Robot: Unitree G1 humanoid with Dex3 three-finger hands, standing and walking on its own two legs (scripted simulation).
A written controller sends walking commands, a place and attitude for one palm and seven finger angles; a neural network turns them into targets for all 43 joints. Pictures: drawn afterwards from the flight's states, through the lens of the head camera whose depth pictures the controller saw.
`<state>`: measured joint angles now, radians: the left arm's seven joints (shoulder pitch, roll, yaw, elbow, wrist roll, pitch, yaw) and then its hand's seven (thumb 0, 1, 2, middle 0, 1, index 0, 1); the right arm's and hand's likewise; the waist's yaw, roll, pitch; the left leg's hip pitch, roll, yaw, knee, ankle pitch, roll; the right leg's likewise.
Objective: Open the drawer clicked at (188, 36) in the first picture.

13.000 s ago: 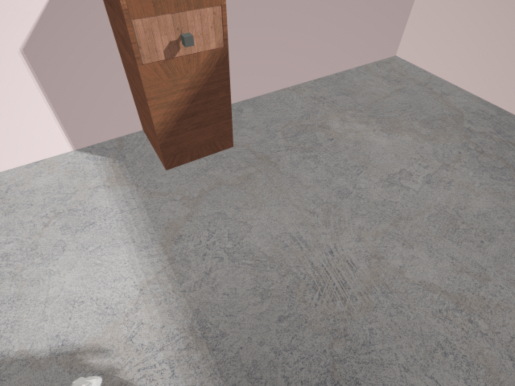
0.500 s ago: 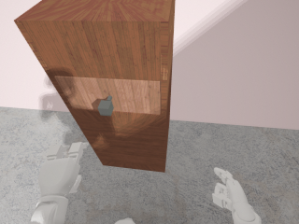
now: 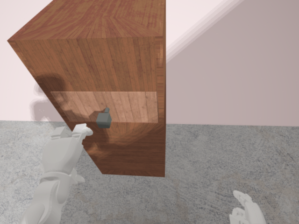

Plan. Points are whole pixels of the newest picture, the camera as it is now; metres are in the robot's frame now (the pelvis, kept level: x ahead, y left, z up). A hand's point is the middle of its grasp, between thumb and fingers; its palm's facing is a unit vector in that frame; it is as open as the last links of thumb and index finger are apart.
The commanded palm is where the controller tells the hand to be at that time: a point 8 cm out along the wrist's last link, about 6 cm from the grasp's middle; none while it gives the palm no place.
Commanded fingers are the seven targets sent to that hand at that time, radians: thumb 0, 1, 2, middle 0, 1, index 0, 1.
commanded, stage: raise the hand with hooked fingers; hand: left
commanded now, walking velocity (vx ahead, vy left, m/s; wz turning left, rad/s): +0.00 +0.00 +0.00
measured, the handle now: (105, 116) +0.48 +0.23 -0.05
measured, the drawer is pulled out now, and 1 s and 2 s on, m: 0.00 0.00 0.00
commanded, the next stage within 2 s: move the hooked fingers above the handle in 0.74 s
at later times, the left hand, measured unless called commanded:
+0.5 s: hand (63, 135) +0.30 +0.26 +0.09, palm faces +0.00 -0.09 -1.00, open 13.8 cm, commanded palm +0.28 +0.26 +0.14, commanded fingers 0.00 -0.50 0.30 -0.30 -1.20 -0.30 -1.20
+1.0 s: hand (71, 138) +0.30 +0.24 +0.08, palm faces +0.01 -0.09 -1.00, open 13.8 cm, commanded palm +0.29 +0.25 +0.13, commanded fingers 0.00 -0.50 0.30 -0.30 -1.20 -0.30 -1.20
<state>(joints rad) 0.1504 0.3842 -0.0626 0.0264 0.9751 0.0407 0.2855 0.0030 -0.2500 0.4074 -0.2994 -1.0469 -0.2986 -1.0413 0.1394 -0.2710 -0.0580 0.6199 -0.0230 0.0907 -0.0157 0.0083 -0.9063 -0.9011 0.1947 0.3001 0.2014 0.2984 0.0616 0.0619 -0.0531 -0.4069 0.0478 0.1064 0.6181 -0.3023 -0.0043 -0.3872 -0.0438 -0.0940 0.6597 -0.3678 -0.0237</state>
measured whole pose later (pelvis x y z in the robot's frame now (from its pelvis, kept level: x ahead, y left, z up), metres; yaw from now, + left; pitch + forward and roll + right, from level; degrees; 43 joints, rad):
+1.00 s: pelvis -0.01 +0.01 +0.01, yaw +1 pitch +3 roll +1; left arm -0.11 0.45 -0.09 0.16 0.93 0.00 0.12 0.00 -0.49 0.30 -0.32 -1.20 -0.31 -1.20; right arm 0.15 -0.26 -0.02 0.62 0.02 0.10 -0.02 0.01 -0.91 -0.90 0.20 0.30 0.20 0.30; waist 0.07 0.07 -0.02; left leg -0.30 0.03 0.10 0.48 -0.22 0.01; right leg -0.28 -0.05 -0.10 0.51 -0.28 -0.01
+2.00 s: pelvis +0.00 +0.01 +0.00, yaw +0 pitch +11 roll +0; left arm -0.49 0.42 -0.08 0.68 1.03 -0.05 0.23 0.00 -0.48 0.30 -0.32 -1.20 -0.31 -1.20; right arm 0.26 -0.25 -0.06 0.67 0.02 0.13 -0.02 0.00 -0.90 -0.90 0.20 0.30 0.20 0.30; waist 0.00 0.04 -0.09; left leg -0.51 0.04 0.10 0.63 -0.30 0.01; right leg -0.48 -0.05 -0.09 0.65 -0.35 -0.01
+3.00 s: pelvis +0.00 +0.02 -0.01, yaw -1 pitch +14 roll +0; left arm -0.66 0.43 -0.06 0.92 1.08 -0.05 0.31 0.00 -0.48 0.30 -0.32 -1.20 -0.33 -1.21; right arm 0.30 -0.25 -0.07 0.69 0.01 0.13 -0.02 0.00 -0.90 -0.90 0.20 0.30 0.21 0.30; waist -0.05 0.04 -0.12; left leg -0.62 0.05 0.11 0.69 -0.32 0.02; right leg -0.58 -0.04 -0.08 0.68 -0.35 0.00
